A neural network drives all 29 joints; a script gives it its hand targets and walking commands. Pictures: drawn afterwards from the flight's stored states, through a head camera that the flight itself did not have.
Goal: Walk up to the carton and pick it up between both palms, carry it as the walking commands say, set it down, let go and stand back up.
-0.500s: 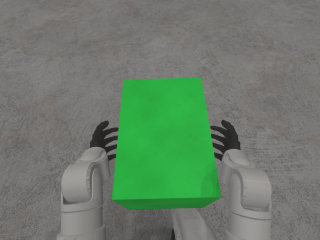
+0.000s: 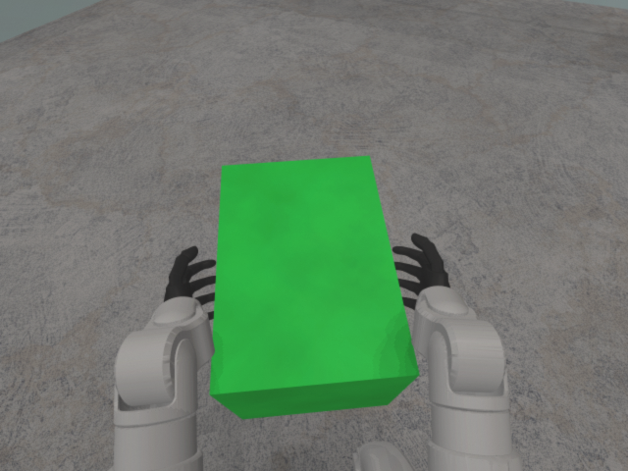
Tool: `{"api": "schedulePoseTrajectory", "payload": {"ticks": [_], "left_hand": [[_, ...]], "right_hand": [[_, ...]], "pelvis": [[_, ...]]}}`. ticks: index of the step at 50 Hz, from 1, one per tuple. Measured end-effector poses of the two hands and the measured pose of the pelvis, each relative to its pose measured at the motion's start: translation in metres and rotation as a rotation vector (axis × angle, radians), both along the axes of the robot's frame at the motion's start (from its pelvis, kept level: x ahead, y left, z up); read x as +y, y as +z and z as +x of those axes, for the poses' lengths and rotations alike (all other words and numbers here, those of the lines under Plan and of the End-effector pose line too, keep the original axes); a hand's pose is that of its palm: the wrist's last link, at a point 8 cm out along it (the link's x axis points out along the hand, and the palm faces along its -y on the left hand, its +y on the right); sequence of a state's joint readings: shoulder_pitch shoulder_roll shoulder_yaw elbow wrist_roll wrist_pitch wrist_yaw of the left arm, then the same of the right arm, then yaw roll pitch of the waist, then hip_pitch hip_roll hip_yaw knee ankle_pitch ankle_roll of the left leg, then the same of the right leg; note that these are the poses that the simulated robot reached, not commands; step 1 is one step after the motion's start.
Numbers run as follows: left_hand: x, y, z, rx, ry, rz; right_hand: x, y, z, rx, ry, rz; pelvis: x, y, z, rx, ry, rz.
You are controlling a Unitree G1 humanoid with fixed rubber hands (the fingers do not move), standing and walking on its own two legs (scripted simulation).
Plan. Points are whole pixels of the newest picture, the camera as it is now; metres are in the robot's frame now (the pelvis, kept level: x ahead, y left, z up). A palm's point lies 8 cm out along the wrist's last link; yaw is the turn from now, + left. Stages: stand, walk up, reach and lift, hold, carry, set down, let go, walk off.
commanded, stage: carry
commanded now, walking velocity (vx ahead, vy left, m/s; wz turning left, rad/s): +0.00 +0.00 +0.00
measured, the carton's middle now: (306, 287) +0.37 +0.01 +0.01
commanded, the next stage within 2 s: none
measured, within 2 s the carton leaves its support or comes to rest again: neither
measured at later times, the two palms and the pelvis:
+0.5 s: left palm (193, 141) +0.61 +0.18 +0.09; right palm (357, 118) +0.65 -0.09 +0.10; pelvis +0.33 +0.00 +0.01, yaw +0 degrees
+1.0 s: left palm (229, 75) +0.90 +0.16 +0.06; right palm (358, 74) +0.89 -0.12 +0.06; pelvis +0.60 +0.01 -0.01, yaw +3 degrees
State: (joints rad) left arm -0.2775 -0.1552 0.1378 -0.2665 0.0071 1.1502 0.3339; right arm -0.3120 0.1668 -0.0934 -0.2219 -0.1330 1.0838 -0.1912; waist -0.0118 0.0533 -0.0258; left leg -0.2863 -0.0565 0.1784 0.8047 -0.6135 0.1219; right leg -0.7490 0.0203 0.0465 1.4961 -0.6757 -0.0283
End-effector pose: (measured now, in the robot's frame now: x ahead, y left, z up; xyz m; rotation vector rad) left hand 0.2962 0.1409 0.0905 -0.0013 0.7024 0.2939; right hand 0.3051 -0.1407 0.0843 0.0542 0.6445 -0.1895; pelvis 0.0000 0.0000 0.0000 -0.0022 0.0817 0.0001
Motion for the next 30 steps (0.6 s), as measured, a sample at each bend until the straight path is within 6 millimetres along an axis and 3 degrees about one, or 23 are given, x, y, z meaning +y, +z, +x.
{"api": "schedulePoseTrajectory", "payload": {"ticks": [5,9,15,21,25,30], "left_hand": [[-0.033,-0.011,0.116,0.004,-0.157,-0.061],[-0.037,-0.024,0.181,0.035,-0.169,-0.04],[0.003,-0.034,0.226,0.135,0.011,-0.065],[0.038,-0.019,0.269,0.1,0.15,-0.091],[0.043,0.004,0.313,0.051,0.152,-0.037],[0.027,0.014,0.375,0.025,0.072,0.001]], "right_hand": [[-0.036,-0.002,0.077,0.009,-0.116,-0.019],[-0.037,-0.014,0.146,0.05,-0.146,-0.027],[0.006,-0.012,0.23,0.181,0.003,-0.1],[0.044,0.006,0.31,0.149,0.114,-0.086],[0.048,0.012,0.35,0.096,0.117,-0.046],[0.03,0.006,0.387,0.071,0.057,-0.021]], "pelvis": [[-0.007,-0.016,0.11,-0.052,0.009,0.004],[-0.013,-0.022,0.175,-0.096,0.044,-0.043],[-0.018,0.0,0.235,-0.072,0.074,-0.059],[-0.008,0.012,0.29,-0.03,0.038,-0.014],[0.003,0.011,0.33,-0.012,0.003,-0.022],[0.01,0.002,0.386,-0.015,0.028,-0.038]]}}
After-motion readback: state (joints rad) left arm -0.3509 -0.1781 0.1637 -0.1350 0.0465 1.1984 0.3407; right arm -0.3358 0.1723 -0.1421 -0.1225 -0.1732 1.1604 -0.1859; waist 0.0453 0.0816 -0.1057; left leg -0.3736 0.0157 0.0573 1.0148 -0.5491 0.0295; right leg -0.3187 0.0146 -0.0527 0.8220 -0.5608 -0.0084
